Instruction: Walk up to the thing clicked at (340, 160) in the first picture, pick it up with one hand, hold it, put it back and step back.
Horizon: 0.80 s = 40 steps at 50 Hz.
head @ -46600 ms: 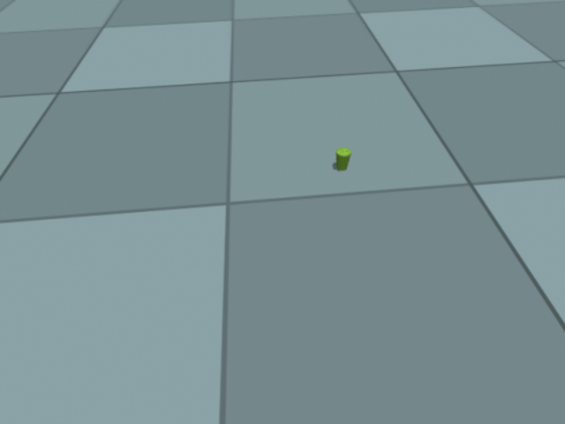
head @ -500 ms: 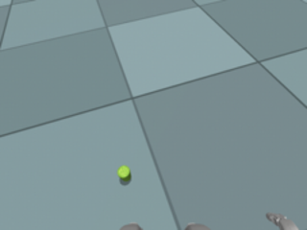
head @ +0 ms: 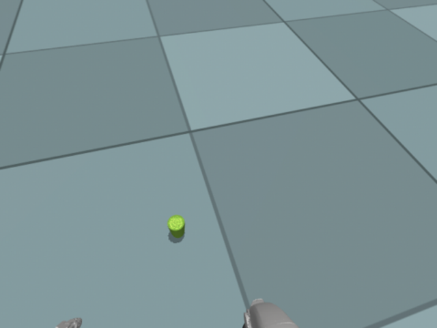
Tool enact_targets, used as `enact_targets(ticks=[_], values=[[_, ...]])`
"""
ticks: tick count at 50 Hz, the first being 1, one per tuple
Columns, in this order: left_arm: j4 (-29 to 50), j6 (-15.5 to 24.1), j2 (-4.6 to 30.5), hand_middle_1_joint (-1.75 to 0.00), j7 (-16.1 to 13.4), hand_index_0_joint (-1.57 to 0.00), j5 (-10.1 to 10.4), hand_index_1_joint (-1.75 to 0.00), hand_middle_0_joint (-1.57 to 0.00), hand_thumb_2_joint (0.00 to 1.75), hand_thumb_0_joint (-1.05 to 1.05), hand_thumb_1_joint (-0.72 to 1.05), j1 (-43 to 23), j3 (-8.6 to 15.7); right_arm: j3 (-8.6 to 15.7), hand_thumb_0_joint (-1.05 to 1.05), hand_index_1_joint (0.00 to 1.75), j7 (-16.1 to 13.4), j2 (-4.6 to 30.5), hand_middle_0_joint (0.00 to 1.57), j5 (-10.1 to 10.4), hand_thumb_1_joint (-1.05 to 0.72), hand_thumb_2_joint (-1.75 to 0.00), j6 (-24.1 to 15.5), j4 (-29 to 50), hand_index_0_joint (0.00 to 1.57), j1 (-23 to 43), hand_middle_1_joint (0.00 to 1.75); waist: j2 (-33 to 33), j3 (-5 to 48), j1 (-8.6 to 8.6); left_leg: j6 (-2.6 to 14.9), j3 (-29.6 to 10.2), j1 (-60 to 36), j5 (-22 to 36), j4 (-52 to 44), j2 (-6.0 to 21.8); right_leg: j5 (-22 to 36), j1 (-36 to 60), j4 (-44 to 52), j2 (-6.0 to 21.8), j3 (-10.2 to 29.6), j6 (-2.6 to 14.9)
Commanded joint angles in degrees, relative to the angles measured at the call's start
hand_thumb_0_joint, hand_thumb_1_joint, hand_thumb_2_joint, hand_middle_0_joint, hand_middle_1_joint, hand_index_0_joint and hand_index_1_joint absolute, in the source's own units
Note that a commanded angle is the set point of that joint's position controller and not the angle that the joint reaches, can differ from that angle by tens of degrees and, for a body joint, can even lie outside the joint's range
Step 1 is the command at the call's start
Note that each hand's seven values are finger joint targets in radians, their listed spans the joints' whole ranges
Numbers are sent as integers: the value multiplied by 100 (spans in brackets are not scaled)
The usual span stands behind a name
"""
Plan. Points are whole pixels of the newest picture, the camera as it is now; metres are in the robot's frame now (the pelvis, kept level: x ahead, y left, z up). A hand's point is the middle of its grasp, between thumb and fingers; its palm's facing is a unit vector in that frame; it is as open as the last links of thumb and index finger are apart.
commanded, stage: step back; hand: left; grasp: from above
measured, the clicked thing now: (177, 227) +0.63 +0.18 -0.70
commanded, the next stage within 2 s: none
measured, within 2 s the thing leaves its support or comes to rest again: neither
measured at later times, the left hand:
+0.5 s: hand out of the picture -0.07 +0.25 -0.13, palm faces -0.10 -0.90 -0.42, open 7.4 cm
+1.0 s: hand out of the picture -0.19 +0.27 -0.14, palm faces -0.04 -0.94 -0.35, open 7.4 cm
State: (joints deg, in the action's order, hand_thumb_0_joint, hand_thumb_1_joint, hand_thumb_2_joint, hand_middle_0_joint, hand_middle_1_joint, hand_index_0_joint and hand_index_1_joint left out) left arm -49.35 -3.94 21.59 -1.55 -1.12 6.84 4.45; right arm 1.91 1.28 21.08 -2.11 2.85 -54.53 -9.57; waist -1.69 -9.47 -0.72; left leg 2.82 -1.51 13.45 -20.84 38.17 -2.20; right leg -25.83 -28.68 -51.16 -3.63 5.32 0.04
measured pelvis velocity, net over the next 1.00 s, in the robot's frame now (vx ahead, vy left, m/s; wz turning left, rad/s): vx -0.32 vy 0.01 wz -0.06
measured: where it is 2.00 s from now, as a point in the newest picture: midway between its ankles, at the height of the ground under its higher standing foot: outside the picture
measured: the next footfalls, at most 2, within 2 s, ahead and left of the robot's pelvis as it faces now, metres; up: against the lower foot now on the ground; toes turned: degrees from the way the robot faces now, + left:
right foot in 0.38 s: -0.12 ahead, -0.13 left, +0.00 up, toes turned -4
left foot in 0.78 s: -0.23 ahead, +0.12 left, +0.00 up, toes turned -5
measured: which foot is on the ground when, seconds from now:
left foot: down 0.00-0.42, up 0.44-0.76, down 0.78-1.00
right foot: up 0.00-0.36, down 0.38-0.80, up 0.82-1.00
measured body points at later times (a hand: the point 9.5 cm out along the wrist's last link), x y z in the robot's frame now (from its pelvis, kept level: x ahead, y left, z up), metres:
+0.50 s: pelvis -0.16 -0.01 +0.00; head -0.12 -0.04 +0.45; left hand -0.07 +0.29 -0.10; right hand -0.07 -0.33 -0.13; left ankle -0.06 +0.11 -0.68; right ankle -0.16 -0.12 -0.72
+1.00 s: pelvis -0.32 +0.01 +0.01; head -0.27 +0.04 +0.46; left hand -0.18 +0.32 -0.12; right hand -0.25 -0.31 -0.09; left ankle -0.27 +0.12 -0.72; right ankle -0.36 -0.14 -0.63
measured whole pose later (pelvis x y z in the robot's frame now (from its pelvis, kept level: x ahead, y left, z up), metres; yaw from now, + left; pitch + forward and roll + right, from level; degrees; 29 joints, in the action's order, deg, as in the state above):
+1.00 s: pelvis -0.32 +0.01 +0.01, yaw -4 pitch -2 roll -1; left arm -47.2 -4.3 22.2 -0.6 -0.6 8.0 4.7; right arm 1.9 -0.2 20.4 -2.1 1.7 -50.5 -10.7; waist -2.1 -8.1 0.2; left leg 1.1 -2.0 17.1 -13.4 32.1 0.4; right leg -27.3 -25.8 -67.7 -6.4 9.2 -0.5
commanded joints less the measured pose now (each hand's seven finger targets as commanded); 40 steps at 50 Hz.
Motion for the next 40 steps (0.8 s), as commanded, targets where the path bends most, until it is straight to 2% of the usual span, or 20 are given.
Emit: enact_targets(ticks=[1,3,7,11,16,17,19,20,21,22,23,25,26,27,31,33,35,38,39,40], values=[[307,162,1151,-30,-49,-20,80,-30,-20,90,0,90,380,378,335,0,30,-199,1428,20,-119,-90,-90,-186,736,20,1026,30,799,239,441,523,-1347,984,1316,-2221,1399,22,-4,-2241,-442,796,117],[234,151,1147,-30,-32,-20,63,-30,-20,90,0,90,680,388,353,0,30,-223,1345,20,-40,-90,-90,-207,706,20,792,30,763,403,440,386,-1140,247,1562,-2048,1249,232,-224,-2250,-452,682,65],[352,242,1018,-30,-36,-20,6,-30,-20,90,0,90,627,317,401,0,30,-257,1233,20,85,-90,-90,-227,711,20,178,30,973,1004,64,908,-1016,-1438,2859,-1401,1472,20,-494,-1481,-245,502,-256],[510,276,981,-30,-15,-20,8,-30,-20,90,0,90,397,251,494,0,30,-258,1385,20,88,-90,-90,-192,759,20,-156,30,1115,1333,-247,1178,-1130,-1763,3098,-1261,1750,-467,-1,-301,39,234,-316],[200,290,1050,-30,43,-20,-2,-30,-20,90,0,90,1040,267,541,0,30,-209,1551,20,93,-90,-90,-89,960,20,268,30,1201,1473,-34,854,-1082,-936,2042,-1310,1700,34,1146,1378,241,-308,-120],[96,289,1038,-30,55,-20,-20,-30,-20,90,0,90,1278,270,554,0,30,-202,1597,20,117,-90,-90,-68,978,20,430,30,1159,1514,120,770,-1054,-629,1755,-1291,1720,421,1459,1791,260,-393,-49],[-103,284,1110,-30,67,-20,-82,-30,-20,90,0,90,1710,330,530,0,30,-181,1512,20,169,-90,-90,-28,1013,20,704,30,916,1463,376,399,-980,238,923,-1155,1610,1078,2104,2300,320,-322,191],[-23,304,1327,-30,71,-20,-154,-30,-20,90,0,90,1582,387,486,0,30,-169,1314,20,187,-90,-90,-27,1015,20,621,30,120,1246,342,76,-708,835,243,-524,1155,568,1991,2857,898,742,445],[176,285,1802,-30,97,-20,-139,-30,-20,90,0,90,1154,479,450,0,30,-201,1075,20,215,-90,-90,-42,1080,20,971,30,-1449,682,502,-308,-81,1358,-797,842,-137,150,949,3686,1945,2380,1133],[474,297,2110,-30,85,-20,-200,-30,-20,90,0,90,508,524,519,0,30,-267,1201,20,167,-90,-90,0,1001,20,894,30,-1718,284,483,-439,-505,1045,-1329,2263,-277,-110,-201,3999,2701,2997,1734],[653,311,1959,-30,47,-20,-183,-30,-20,90,0,90,88,501,559,0,30,-261,1380,20,157,-90,-90,0,871,20,557,30,-1548,144,271,-397,-863,859,-1088,2942,-191,-163,-600,4054,2733,2964,1718],[872,362,1487,-30,1,-20,-138,-30,-20,90,0,90,-432,402,519,0,30,-209,1324,20,186,-90,-90,5,607,20,58,30,-605,161,-121,-329,-959,981,-438,3181,-550,1047,-34,3466,1716,1155,1016],[846,361,1286,-30,-17,-20,-123,-30,-20,90,0,90,-501,402,450,0,30,-239,1160,20,214,-90,-90,-36,524,20,-168,30,-617,376,-204,-350,-874,1207,-295,3043,-643,1792,536,3197,1381,612,769],[788,349,1248,-30,-3,-20,-100,-30,-20,90,0,90,-295,413,380,0,30,-280,1089,20,204,-90,-90,-75,535,20,-211,30,-662,583,-82,-383,-806,1274,-278,2991,-642,2007,866,3041,1203,448,660],[780,285,1123,-30,-38,-20,-146,-30,-20,90,0,90,464,407,281,0,30,-341,1046,20,181,-90,-90,-154,726,20,-99,30,-759,1004,415,-517,-576,1887,-831,1733,-331,2914,2738,2572,1544,763,1036],[789,241,1159,-30,-56,-20,-125,-30,-20,90,0,90,586,418,292,0,30,-353,1040,20,128,-90,-90,-178,780,20,-75,30,-893,1200,512,-512,-424,1653,-1037,1064,-128,3386,3062,2392,1773,896,1162],[858,193,1273,-30,-49,-20,-81,-30,-20,90,0,90,363,401,315,0,30,-344,1059,20,92,-90,-90,-196,689,20,-439,30,-1138,1445,340,-373,-199,986,-696,-3,115,3522,2905,2125,1802,843,1022],[930,78,1311,-30,2,-20,-26,-30,-20,90,0,90,103,305,419,0,30,-297,1135,20,46,-90,-90,-193,454,20,-872,30,-771,1463,55,-194,124,-121,924,-1562,4,2659,2020,1808,1469,559,626],[954,56,1157,-30,21,-20,-21,-30,-20,90,0,90,142,242,488,0,30,-279,1343,20,1,-90,-90,-192,464,20,-856,30,-150,1439,73,-24,-664,-383,797,-1691,536,1783,1376,1517,1194,435,430],[994,65,986,-30,27,-20,18,-30,-20,90,0,90,140,185,595,0,30,-249,1865,20,-123,-90,-90,-182,588,20,-617,30,1189,1268,88,481,-2319,-595,1438,-1929,1764,171,75,438,352,-191,144]])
